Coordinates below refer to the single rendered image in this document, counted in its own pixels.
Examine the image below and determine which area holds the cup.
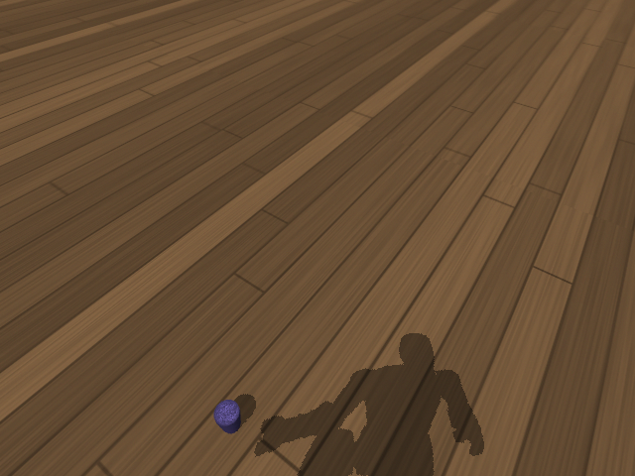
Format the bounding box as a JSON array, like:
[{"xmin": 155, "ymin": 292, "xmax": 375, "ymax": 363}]
[{"xmin": 213, "ymin": 400, "xmax": 241, "ymax": 433}]

